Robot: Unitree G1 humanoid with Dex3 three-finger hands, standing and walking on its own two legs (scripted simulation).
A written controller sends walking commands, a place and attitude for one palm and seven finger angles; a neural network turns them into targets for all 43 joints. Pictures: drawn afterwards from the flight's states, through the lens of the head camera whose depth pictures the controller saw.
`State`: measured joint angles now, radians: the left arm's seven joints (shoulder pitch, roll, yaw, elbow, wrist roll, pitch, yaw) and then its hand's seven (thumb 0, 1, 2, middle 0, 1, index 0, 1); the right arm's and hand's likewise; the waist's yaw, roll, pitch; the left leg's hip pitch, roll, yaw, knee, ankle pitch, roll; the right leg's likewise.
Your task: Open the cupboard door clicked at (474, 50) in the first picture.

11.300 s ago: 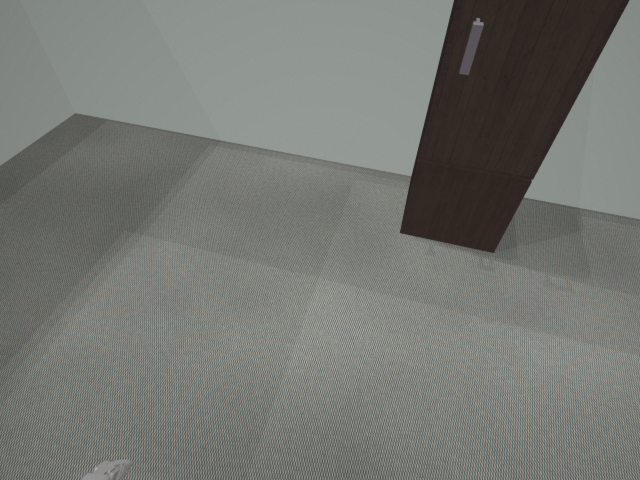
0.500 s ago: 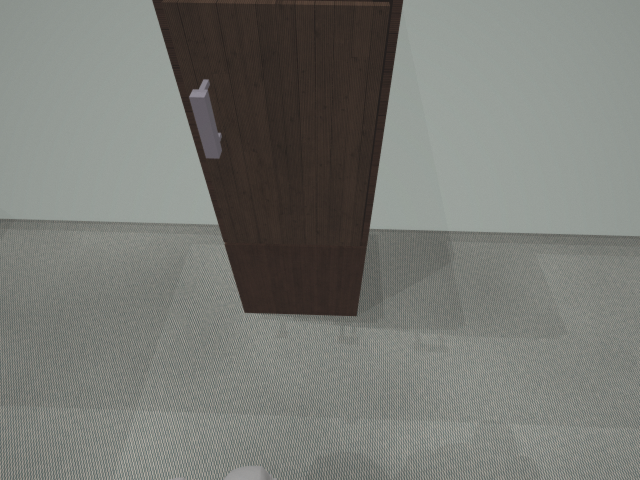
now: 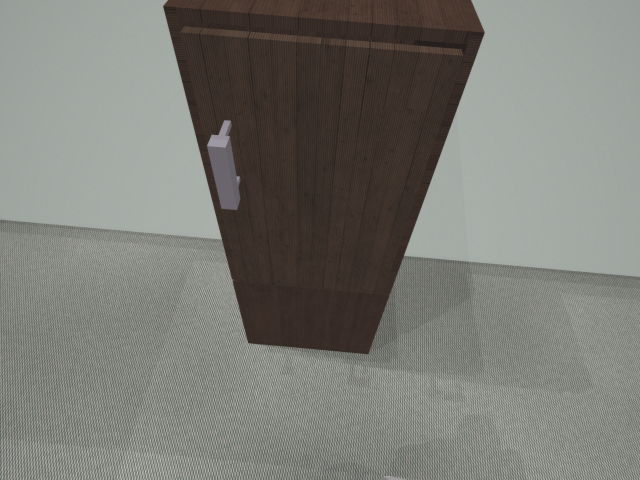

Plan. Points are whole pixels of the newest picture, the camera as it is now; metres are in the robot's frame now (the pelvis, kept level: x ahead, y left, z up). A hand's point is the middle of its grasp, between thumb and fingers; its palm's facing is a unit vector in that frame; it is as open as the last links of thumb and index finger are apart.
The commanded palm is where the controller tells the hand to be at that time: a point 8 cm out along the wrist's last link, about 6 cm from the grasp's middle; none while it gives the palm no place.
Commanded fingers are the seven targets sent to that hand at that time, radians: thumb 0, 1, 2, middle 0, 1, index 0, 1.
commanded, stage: come to a stop and stand still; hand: left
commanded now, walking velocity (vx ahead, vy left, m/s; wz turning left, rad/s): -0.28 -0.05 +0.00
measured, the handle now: (228, 165) +0.55 +0.19 +0.05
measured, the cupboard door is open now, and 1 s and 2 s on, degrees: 0 0 0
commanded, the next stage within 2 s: look again from close up in 0.90 s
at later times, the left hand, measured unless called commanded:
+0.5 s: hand out of the picture +0.05 +0.15 -0.15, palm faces +0.05 -0.96 -0.29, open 7.4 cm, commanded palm none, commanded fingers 0.00 0.90 0.90 -0.20 -0.30 -0.20 -0.30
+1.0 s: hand out of the picture -0.03 +0.16 -0.17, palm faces -0.04 -0.98 -0.20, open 7.4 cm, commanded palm none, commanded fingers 0.00 0.90 0.90 -0.20 -0.30 -0.20 -0.30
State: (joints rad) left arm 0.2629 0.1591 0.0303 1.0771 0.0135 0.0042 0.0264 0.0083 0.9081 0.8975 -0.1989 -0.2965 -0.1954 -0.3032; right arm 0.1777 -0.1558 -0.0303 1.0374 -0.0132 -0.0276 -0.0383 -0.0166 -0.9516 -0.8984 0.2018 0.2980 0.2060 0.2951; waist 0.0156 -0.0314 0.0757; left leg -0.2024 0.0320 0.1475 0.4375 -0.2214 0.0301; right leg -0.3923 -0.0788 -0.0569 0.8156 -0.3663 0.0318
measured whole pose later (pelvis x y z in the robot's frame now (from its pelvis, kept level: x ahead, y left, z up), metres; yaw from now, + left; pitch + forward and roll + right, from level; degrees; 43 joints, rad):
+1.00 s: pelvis -0.05 -0.03 +0.00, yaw -2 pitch +1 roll +1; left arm 0.26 0.20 0.05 1.09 0.02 0.04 0.00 0.01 0.91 0.90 -0.20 -0.30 -0.19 -0.30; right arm 0.40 -0.11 -0.02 1.11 -0.03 -0.01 -0.04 0.01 -0.91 -0.90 0.20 0.30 0.21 0.30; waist -0.05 -0.03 0.04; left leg -0.12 0.05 0.04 0.36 -0.25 -0.04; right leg -0.34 -0.03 -0.04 0.70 -0.38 0.03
